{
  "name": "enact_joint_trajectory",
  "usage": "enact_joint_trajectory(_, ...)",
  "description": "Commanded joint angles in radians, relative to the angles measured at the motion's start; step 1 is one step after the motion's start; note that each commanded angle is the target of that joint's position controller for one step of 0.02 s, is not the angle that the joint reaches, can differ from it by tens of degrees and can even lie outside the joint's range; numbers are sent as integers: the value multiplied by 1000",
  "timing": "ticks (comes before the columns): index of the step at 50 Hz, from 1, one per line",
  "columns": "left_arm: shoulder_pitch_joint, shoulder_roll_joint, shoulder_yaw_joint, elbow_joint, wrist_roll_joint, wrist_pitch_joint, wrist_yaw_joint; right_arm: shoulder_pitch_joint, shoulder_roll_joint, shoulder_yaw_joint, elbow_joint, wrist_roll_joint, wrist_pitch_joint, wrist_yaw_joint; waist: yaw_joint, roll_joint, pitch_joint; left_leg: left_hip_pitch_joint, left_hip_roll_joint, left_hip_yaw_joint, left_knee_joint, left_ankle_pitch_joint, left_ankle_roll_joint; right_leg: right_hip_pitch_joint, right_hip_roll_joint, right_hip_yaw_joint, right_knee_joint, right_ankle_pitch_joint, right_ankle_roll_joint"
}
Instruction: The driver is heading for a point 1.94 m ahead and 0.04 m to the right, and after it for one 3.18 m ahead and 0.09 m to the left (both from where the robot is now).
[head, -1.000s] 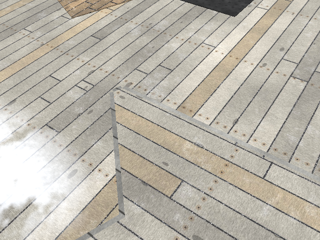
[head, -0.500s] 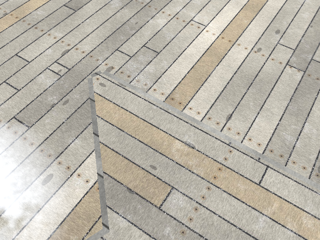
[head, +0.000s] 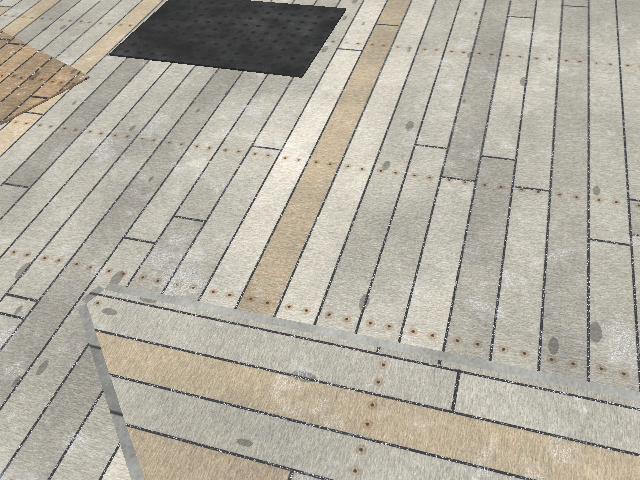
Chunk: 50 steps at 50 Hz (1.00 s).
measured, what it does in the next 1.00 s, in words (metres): walks ahead, turning right: left foot, then right foot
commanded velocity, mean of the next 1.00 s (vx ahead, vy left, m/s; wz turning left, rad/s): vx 0.47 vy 0.00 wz -0.33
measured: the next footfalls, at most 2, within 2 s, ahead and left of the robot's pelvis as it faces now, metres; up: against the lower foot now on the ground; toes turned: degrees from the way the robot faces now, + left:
left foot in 0.28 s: +0.27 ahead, +0.13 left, +0.00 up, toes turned -10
right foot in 0.74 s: +0.50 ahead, -0.15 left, +0.00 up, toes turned -21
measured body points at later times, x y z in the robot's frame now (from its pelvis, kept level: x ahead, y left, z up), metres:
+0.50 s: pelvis +0.24 +0.03 -0.01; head +0.27 +0.04 +0.44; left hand +0.41 +0.26 -0.14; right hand +0.22 -0.24 -0.13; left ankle +0.23 +0.13 -0.75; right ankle +0.20 -0.10 -0.67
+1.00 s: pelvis +0.50 -0.08 -0.01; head +0.51 -0.10 +0.44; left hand +0.59 +0.17 -0.14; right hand +0.51 -0.36 -0.14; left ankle +0.60 +0.05 -0.68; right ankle +0.46 -0.13 -0.75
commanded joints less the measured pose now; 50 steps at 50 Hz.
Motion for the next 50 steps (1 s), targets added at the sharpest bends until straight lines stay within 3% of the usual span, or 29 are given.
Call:
enact_joint_trajectory(1, -2, 151, 36, -51, -2, -45, -2, -107, -51, -12, -69, 2, -12, 0, -7, -121, 139, -202, 5, -11, -16, 33, -3, 66, -203, 286, -200, -178, -146)
enact_joint_trajectory(6, 66, 164, 43, -33, 4, -53, 12, -222, -51, -2, -109, 9, -33, 4, 54, -146, 152, -184, -4, -14, -208, 6, -25, 131, -202, 298, -144, -49, -173)
enact_joint_trajectory(9, 66, 184, 50, -33, 9, -56, 19, -254, -57, 4, -138, 16, -50, 9, 60, -170, 156, -102, -16, -8, -308, -52, -8, 118, -207, 314, -69, 129, -172)
enact_joint_trajectory(11, 20, 200, 55, -47, 11, -58, 22, -187, -74, 3, -137, 22, -63, 4, 18, -177, 136, 48, -31, -4, -370, -80, 18, 62, -211, 331, -17, 249, -143)
enact_joint_trajectory(13, -67, 221, 60, -69, 3, -64, 17, 15, -99, -9, -84, 27, -80, -19, -89, -138, 63, 383, -78, 18, -468, -60, 52, -68, -159, 300, 139, 437, -95)
enact_joint_trajectory(14, -87, 194, 54, -78, -5, -71, 10, 175, -158, -27, -49, 13, -96, -36, -160, -43, -41, 633, 10, -63, -503, -84, 84, -178, -70, 227, 379, 404, -64)
enact_joint_trajectory(15, -69, 85, 28, -130, -32, -76, 6, 326, -277, -51, -51, -18, -99, -52, -197, 201, -216, 908, 316, -476, -616, -471, 148, -430, 74, 94, 732, 42, -17)
enact_joint_trajectory(16, -34, 99, 25, -142, -9, -73, 6, 271, -290, -50, -46, -14, -88, -50, -125, 305, -193, 837, 422, -812, -758, -505, 202, -576, 96, 75, 884, -278, -26)
enact_joint_trajectory(17, -48, 131, 31, -113, 6, -61, 7, 190, -193, -29, -62, -6, -82, -46, -85, 141, -48, 710, 400, -692, -735, -531, 205, -602, 9, 88, 959, -203, -45)
enact_joint_trajectory(18, -115, 119, 26, -99, 21, -62, -7, 179, -105, -6, -54, 4, -87, -38, -94, 13, 76, 583, 324, -479, -704, -237, 177, -563, -36, 90, 910, -114, -46)
enact_joint_trajectory(19, -124, 97, 24, -100, 15, -58, -15, 137, -75, 3, -51, 3, -87, -39, -67, 38, 70, 544, 265, -372, -740, -224, 165, -543, -46, 68, 870, -71, -38)
enact_joint_trajectory(21, -137, 103, 23, -100, 31, -39, -33, 145, -50, 16, -29, 6, -106, -39, -56, 122, 77, 504, 213, -257, -759, -31, 174, -523, -50, 54, 849, -38, -17)
enact_joint_trajectory(24, -209, 76, 12, -121, 28, -29, -43, 208, -53, 17, 18, 20, -134, -24, -48, 83, 93, 541, 208, -144, -763, 234, 195, -590, -35, 48, 791, 5, -2)
enact_joint_trajectory(28, -401, 46, -16, -185, 32, -39, -59, 228, -49, 22, 52, 27, -132, -22, -64, 81, 120, 513, 159, -10, -791, 327, 193, -567, -45, -50, 516, 145, 25)
enact_joint_trajectory(31, -498, 40, -32, -211, 29, -43, -64, 276, -84, 17, 86, 32, -128, -23, -83, 81, 126, 504, 173, 9, -800, 379, 189, -446, -42, -125, 349, 189, 8)
enact_joint_trajectory(34, -484, 72, -26, -204, 34, -45, -46, 304, -113, 12, 118, 32, -115, -28, -58, 68, 114, 607, 212, 14, -711, 610, 180, -382, -16, -140, 283, 135, -37)
enact_joint_trajectory(36, -304, 99, -10, -138, 41, -56, -30, 306, -123, 12, 133, 35, -99, -33, 26, 54, 13, 621, 184, 59, -460, 798, 156, -154, 42, -167, 199, 119, -80)
enact_joint_trajectory(37, -153, 141, 7, -85, 55, -64, -19, 315, -106, 20, 128, 36, -94, -34, 78, 33, -75, 499, 149, 79, -257, 656, 140, 72, 0, -115, 192, 109, -110)
enact_joint_trajectory(38, -15, 241, 33, -69, 74, -67, -2, 340, -27, 41, 80, 48, -94, -27, 105, -134, -214, 233, 66, 115, 101, 208, 110, 347, -291, 239, 165, -16, -187)
enact_joint_trajectory(39, -23, 274, 44, -67, 34, -53, 0, 396, -25, 33, 77, 53, -91, -28, 63, -252, -305, 27, -86, 34, 373, -383, 94, 415, -465, 654, 8, -1, -285)
enact_joint_trajectory(40, -111, 231, 39, -73, 2, -48, 1, 300, -101, 11, 66, 34, -85, -33, 44, -120, -159, -58, -18, -56, 402, -314, 107, 307, -405, 519, 6, 14, -261)
enact_joint_trajectory(41, -183, 165, 21, -75, 1, -55, 1, 239, -72, 18, 50, 35, -94, -28, 15, -90, -29, -67, 19, -60, 354, -239, 113, 166, -358, 381, -20, 80, -236)
enact_joint_trajectory(42, -215, 120, 9, -68, 7, -64, -1, 237, -48, 22, 59, 34, -95, -26, -24, -55, 33, -25, 52, -58, 278, -198, 112, 64, -306, 283, -48, 181, -194)
enact_joint_trajectory(43, -242, 90, 0, -58, 3, -71, 0, 238, -38, 21, 69, 18, -80, -21, -57, -47, 65, 33, 73, -58, 218, -173, 106, -23, -246, 206, -83, 198, -145)
enact_joint_trajectory(44, -241, 94, -1, -51, 5, -79, 3, 287, -18, 26, 83, 9, -66, -14, -80, -94, 53, 88, 73, -52, 194, -164, 95, -64, -249, 174, -103, 237, -154)
enact_joint_trajectory(45, -223, 89, -1, -38, 5, -89, 1, 281, -15, 26, 87, 5, -56, -9, -83, -84, 56, 99, 71, -45, 186, -158, 87, -77, -240, 160, -118, 283, -162)
enact_joint_trajectory(48, -185, 94, 0, -4, -3, -102, 2, 186, -20, 18, 70, 4, -39, 1, -84, -44, 97, 9, 81, -17, 122, -56, 67, -60, -184, 75, -174, 259, -144)
enact_joint_trajectory(49, -158, 124, 5, 6, -5, -103, 1, 151, -6, 23, 46, 2, -38, 4, -78, -91, 107, -12, 96, -19, 63, -23, 58, -67, -216, 80, -188, 278, -165)
enact_joint_trajectory(50, -137, 114, 4, 20, -5, -103, 0, 93, -14, 24, 30, 3, -40, 3, -65, -72, 136, -49, 104, -15, 19, 9, 50, -49, -215, 70, -196, 311, -168)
